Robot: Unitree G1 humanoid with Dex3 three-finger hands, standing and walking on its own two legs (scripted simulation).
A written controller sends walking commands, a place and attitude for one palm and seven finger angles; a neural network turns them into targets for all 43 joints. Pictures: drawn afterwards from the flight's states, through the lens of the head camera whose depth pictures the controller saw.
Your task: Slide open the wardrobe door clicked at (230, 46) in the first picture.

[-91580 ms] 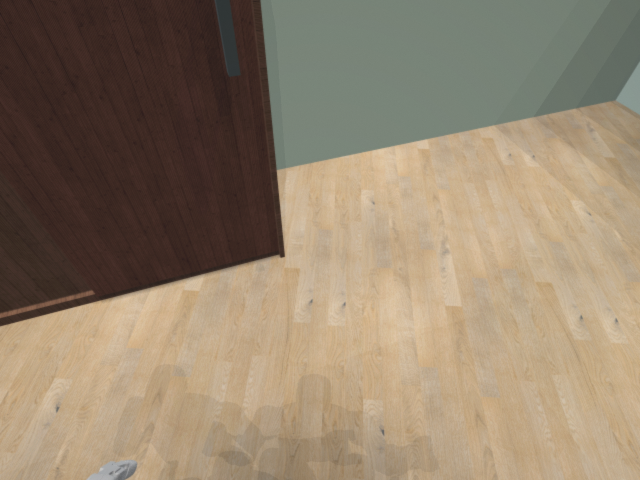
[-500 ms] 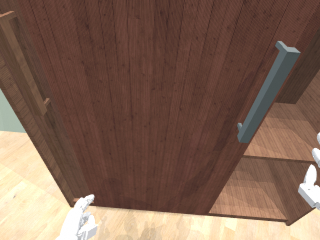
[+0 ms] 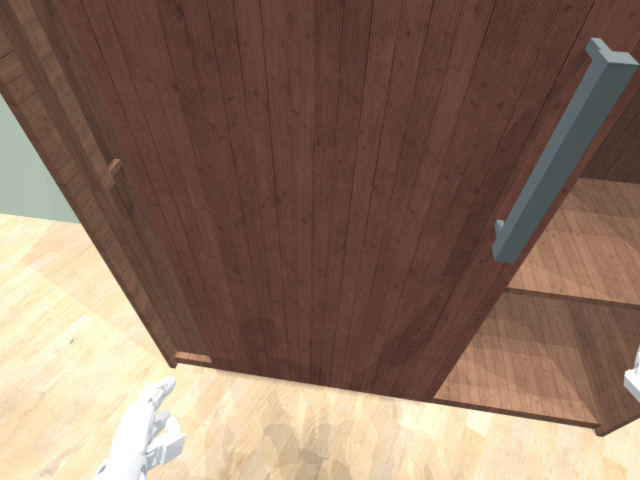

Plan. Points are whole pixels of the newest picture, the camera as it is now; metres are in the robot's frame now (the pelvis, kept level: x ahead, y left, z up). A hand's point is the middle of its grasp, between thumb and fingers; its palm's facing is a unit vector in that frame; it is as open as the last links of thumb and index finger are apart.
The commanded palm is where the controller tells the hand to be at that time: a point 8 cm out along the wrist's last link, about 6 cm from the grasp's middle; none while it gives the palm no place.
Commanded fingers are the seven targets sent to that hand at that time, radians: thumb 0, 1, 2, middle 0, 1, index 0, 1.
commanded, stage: step back with the hand held close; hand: right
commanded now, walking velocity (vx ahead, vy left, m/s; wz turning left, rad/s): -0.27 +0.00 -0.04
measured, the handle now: (542, 166) +0.46 -0.26 +0.18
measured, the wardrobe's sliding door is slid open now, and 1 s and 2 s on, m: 0.51 0.51 0.51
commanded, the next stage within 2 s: stop stepping back and stand still in 0.94 s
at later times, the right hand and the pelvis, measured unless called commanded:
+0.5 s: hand out of the picture +0.12 -0.31 +0.16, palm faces +0.51 +0.77 -0.38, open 7.4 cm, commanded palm +0.06 -0.34 +0.17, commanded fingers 0.00 -0.90 -0.90 0.20 0.30 0.20 0.30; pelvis -0.06 -0.03 -0.01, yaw -4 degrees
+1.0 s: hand out of the picture +0.07 -0.30 +0.17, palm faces +0.38 +0.82 -0.43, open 7.4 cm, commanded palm -0.01 -0.34 +0.17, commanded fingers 0.00 -0.90 -0.90 0.20 0.30 0.20 0.30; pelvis -0.14 -0.04 -0.01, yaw -1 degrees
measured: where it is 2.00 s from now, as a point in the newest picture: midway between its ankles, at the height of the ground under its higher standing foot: outside the picture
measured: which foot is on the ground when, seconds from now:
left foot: down 0.00-0.50, up 0.52-0.70, down 0.72-1.00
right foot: down 0.00-1.00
